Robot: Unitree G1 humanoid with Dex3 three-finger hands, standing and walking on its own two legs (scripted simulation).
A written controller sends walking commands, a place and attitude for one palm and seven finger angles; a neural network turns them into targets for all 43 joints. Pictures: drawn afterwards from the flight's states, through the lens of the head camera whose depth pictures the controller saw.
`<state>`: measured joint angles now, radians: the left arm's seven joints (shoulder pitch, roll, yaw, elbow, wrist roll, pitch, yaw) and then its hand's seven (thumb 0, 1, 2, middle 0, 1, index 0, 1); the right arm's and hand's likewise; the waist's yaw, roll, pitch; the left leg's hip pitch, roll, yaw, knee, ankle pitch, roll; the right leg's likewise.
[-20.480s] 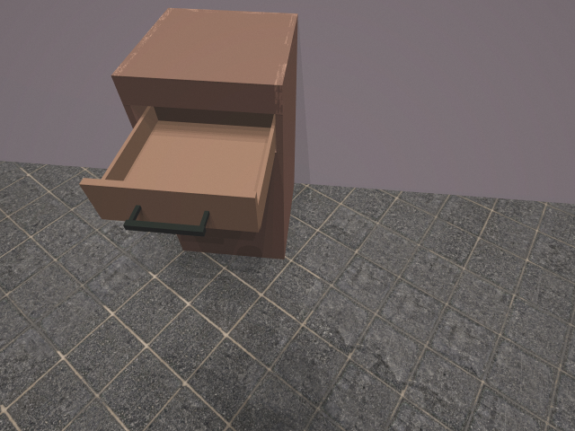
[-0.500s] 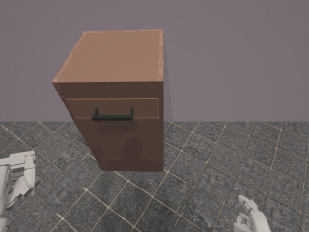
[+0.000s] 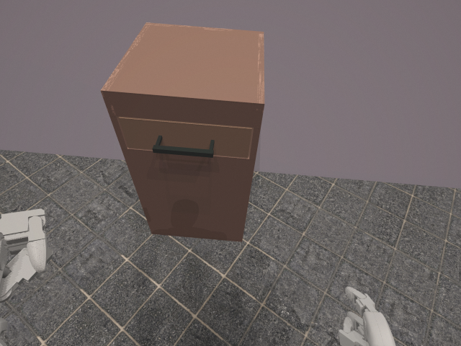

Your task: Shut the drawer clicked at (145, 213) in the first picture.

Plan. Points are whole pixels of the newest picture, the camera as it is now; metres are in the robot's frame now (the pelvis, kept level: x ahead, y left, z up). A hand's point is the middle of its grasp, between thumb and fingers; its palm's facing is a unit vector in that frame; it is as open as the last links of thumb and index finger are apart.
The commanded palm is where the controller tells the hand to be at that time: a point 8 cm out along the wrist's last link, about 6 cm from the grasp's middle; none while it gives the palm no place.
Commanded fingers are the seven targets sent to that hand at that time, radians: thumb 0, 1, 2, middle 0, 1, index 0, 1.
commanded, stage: step back with the hand held close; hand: left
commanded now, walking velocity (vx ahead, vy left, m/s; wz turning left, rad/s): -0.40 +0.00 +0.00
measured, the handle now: (184, 146) +0.66 +0.18 -0.11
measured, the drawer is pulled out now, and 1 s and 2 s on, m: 0.00 0.00 0.00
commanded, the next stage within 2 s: stop stepping back and stand still in 0.42 s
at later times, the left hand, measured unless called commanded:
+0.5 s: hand out of the picture +0.10 +0.16 +0.17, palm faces +0.04 -0.77 -0.64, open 3.2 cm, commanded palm +0.01 +0.24 +0.19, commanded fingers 0.00 0.90 0.90 -1.40 -1.60 -1.40 -1.60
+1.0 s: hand out of the picture -0.06 +0.20 +0.19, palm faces +0.37 -0.78 -0.50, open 3.2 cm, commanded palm -0.11 +0.25 +0.19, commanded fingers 0.00 0.90 0.90 -1.40 -1.60 -1.40 -1.60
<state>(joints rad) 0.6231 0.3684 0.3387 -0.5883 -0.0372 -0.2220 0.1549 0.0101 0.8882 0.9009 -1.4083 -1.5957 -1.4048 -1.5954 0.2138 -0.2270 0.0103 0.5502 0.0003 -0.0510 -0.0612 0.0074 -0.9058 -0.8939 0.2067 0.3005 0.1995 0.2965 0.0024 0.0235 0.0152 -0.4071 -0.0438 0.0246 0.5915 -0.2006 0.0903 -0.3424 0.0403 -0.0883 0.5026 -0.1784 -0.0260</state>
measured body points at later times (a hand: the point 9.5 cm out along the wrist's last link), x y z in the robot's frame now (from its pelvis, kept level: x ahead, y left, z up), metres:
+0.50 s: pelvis -0.13 -0.03 -0.01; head -0.02 -0.02 +0.42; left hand +0.09 +0.20 +0.20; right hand +0.09 -0.26 -0.09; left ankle +0.07 +0.05 -0.73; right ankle -0.26 -0.13 -0.73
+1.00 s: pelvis -0.24 -0.04 +0.00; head -0.24 -0.02 +0.45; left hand -0.08 +0.24 +0.22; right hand -0.05 -0.26 -0.07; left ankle -0.21 +0.07 -0.71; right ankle -0.24 -0.13 -0.73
